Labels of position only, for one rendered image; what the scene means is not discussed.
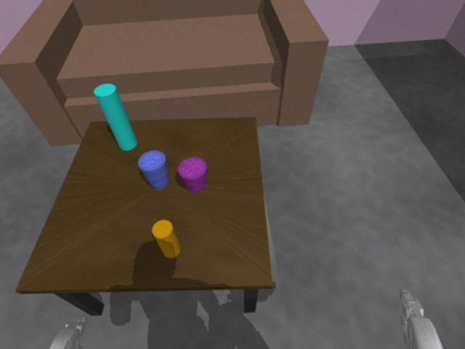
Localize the sofa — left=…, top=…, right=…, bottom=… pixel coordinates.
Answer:
left=0, top=0, right=329, bottom=146

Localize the coffee table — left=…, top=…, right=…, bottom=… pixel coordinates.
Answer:
left=15, top=117, right=272, bottom=316

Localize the right robot hand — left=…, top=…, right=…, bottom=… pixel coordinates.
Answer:
left=400, top=288, right=443, bottom=349

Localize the left robot hand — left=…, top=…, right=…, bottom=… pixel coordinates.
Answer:
left=49, top=315, right=87, bottom=349

